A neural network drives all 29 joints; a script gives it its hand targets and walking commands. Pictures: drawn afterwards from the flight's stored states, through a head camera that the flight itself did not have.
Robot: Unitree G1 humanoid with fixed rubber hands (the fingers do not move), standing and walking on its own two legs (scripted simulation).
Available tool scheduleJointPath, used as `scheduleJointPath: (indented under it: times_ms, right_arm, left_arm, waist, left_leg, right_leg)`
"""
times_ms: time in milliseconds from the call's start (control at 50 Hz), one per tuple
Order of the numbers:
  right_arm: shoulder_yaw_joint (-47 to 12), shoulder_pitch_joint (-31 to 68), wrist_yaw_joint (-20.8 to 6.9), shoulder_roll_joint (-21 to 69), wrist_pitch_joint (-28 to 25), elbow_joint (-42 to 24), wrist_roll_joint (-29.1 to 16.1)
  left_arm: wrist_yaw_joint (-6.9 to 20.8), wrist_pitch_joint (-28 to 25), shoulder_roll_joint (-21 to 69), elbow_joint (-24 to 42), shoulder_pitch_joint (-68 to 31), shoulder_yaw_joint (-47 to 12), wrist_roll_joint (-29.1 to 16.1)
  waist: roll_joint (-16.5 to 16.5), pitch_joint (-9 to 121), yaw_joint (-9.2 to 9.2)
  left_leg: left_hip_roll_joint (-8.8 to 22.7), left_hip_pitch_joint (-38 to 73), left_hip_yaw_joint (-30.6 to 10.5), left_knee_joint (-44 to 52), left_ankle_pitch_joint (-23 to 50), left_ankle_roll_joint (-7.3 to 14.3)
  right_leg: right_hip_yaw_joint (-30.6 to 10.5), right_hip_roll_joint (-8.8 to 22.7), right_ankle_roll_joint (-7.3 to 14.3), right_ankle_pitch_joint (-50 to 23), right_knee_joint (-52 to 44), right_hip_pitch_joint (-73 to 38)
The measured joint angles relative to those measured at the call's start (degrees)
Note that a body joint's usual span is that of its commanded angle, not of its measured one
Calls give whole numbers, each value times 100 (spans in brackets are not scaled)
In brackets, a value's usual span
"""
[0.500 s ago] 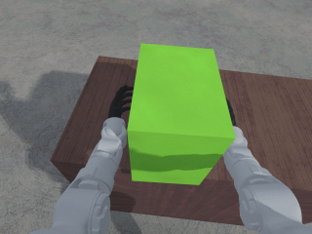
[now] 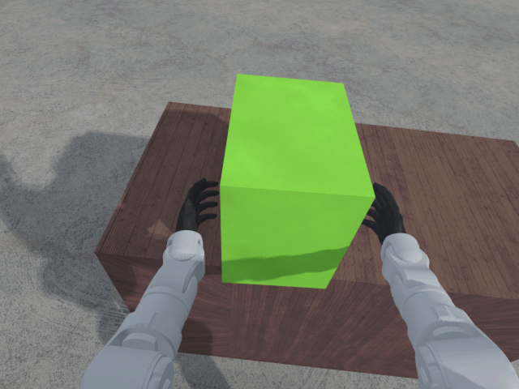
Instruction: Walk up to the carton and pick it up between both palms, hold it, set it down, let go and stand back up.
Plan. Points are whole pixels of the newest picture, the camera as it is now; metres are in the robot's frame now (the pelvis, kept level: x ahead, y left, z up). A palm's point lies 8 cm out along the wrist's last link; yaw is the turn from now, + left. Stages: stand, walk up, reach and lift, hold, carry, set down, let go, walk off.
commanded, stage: set down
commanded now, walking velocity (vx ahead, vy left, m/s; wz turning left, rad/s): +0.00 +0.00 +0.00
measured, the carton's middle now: (282, 183) +0.47 -0.03 +0.04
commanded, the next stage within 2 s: none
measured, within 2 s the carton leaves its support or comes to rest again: neither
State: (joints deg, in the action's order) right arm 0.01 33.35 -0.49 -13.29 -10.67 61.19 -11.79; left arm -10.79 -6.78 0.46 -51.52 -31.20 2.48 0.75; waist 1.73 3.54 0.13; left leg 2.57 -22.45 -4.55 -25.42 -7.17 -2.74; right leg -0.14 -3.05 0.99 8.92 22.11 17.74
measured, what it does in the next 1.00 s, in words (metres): stands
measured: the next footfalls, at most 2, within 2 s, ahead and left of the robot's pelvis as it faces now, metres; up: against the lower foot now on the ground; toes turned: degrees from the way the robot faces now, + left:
none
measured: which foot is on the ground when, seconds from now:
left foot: down 0.00-1.00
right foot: down 0.00-1.00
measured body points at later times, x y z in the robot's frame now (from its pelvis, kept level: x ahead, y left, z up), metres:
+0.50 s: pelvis +0.03 -0.01 +0.00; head +0.04 +0.01 +0.45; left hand +0.31 +0.17 +0.01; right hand +0.32 -0.23 +0.02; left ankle +0.06 +0.14 -0.74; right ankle +0.03 -0.11 -0.74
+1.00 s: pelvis +0.01 -0.01 +0.00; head -0.01 +0.00 +0.45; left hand +0.27 +0.17 +0.03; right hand +0.26 -0.22 +0.03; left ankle +0.06 +0.14 -0.74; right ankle +0.03 -0.11 -0.74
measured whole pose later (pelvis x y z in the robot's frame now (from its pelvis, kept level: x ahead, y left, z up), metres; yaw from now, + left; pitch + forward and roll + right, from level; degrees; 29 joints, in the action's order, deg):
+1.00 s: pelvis +0.01 -0.01 +0.00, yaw +1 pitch -1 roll +0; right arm -0.1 -9.6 1.0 -12.3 -4.2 13.9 -11.8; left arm -7.6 4.7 -1.3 -10.2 5.2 0.7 -1.4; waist 2.1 2.0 0.1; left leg 1.3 -12.9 -4.5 -19.5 -5.8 -2.8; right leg -0.1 -1.7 1.5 10.4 22.1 10.8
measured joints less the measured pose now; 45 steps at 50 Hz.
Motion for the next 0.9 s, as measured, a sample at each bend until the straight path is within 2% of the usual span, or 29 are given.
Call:
scheduleJointPath:
  times_ms: [160, 260, 320, 420, 560, 660, 800, 900]
  right_arm:
    - [1, -48, -45, 0, -66, 24, 0]
    - [1, -532, -49, -1, -417, -117, 0]
    - [1, -1124, -25, 0, -658, -488, 0]
    - [-2, -2161, 33, 0, -933, -1472, 0]
    - [-11, -3051, 31, 0, -974, -2638, 0]
    - [-12, -3442, 21, 0, -637, -3121, -1]
    - [-11, -3758, 68, 3, 58, -3838, -1]
    - [-10, -3994, 118, 49, 366, -4472, -1]
  left_arm:
    - [-21, -112, -4, 152, 43, -11, -26]
    - [-8, -164, -5, 774, 563, 55, -26]
    - [78, -167, -6, 1199, 1141, 179, -27]
    - [246, -195, -4, 2032, 2258, 230, -25]
    - [322, -227, -3, 3000, 3240, -10, -26]
    - [322, -122, -4, 3132, 3324, -127, -26]
    - [321, 473, -69, 3336, 3325, -175, -151]
    - [321, 803, -171, 3808, 3384, -175, -212]
  waist:
    - [0, 0, 0]
    - [-1, 0, 0]
    - [0, 1, -1]
    - [0, -25, -1]
    - [0, -136, -1]
    - [0, -138, -1]
    - [1, -141, -1]
    - [29, -141, 0]
  left_leg:
    - [-30, 0, 0, 0, -38, 8]
    - [-45, 37, 2, 62, -81, 8]
    - [-64, 122, 3, 148, -88, 8]
    - [-70, 313, 3, 250, -106, 8]
    - [-71, 712, 3, 415, -35, -1]
    - [-70, 910, 3, 531, 58, -1]
    - [-69, 953, 3, 589, 145, -1]
    - [-85, 953, 4, 589, 155, -1]
  right_leg:
    - [0, 28, -14, -7, 3, 0]
    - [0, 46, -15, 66, 3, -10]
    - [3, 69, -15, 122, 3, -59]
    - [5, 78, -6, 191, 4, -202]
    - [5, 82, 40, 211, 4, -525]
    - [5, 83, 63, 179, 4, -668]
    - [5, 83, 64, 127, 3, -684]
    - [3, 99, 64, 124, 3, -686]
